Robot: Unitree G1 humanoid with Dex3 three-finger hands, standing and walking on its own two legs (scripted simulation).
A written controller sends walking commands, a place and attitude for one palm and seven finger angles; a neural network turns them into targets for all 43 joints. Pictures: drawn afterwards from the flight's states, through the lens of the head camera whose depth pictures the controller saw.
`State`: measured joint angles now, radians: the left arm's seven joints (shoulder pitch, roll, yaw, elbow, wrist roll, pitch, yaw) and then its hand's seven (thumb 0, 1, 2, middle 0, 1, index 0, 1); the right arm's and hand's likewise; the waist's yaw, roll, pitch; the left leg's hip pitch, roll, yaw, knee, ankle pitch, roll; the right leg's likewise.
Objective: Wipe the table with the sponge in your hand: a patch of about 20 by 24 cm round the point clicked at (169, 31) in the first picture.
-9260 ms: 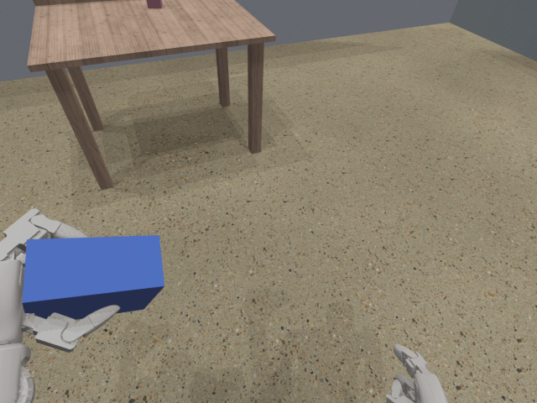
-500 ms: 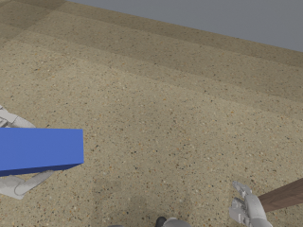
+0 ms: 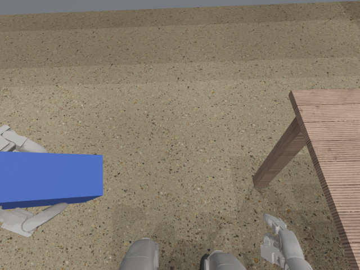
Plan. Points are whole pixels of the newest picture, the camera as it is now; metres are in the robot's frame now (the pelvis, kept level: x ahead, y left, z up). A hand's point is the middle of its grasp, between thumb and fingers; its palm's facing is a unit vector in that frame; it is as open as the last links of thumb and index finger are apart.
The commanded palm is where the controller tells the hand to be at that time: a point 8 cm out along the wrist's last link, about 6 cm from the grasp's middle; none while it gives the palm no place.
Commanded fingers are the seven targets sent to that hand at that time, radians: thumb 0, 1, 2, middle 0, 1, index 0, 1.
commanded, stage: turn to face it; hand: left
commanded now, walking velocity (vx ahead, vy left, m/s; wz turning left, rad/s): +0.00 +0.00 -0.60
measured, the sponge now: (65, 181) +0.24 +0.19 +0.14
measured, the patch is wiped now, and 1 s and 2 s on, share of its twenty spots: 0.00 0.00 0.00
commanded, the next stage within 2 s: none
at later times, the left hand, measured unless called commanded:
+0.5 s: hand (95, 183) +0.23 +0.12 +0.17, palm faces +0.11 -0.86 -0.49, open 10.5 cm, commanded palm +0.18 +0.18 +0.19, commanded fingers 0.00 0.10 1.30 -1.20 -1.60 -1.20 -1.60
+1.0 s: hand (150, 214) +0.19 +0.04 +0.17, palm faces -0.09 -0.89 -0.45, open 10.5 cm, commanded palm +0.16 +0.09 +0.19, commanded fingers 0.00 0.10 1.30 -1.20 -1.60 -1.20 -1.60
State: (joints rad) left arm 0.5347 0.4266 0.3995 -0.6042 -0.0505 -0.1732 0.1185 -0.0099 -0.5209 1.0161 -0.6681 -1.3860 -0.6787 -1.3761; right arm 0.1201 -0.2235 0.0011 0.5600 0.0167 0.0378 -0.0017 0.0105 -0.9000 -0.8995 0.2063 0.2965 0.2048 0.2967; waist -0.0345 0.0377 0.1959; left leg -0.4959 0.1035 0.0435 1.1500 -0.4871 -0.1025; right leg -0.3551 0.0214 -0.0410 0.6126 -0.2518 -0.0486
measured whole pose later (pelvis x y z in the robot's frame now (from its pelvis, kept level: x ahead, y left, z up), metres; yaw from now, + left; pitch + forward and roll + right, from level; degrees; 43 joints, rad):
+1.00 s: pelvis -0.13 -0.05 +0.01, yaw -35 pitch -2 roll +1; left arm 0.43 0.36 0.36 -0.53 -0.01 -0.12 0.14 -0.01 -0.52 1.02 -0.67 -1.39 -0.68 -1.38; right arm 0.15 -0.16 0.05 0.52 0.01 0.04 -0.01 0.01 -0.90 -0.90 0.20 0.30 0.26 0.30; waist 0.07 0.00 0.11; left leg -0.23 0.10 0.15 0.55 -0.29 -0.03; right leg -0.51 0.02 -0.03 1.03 -0.45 0.04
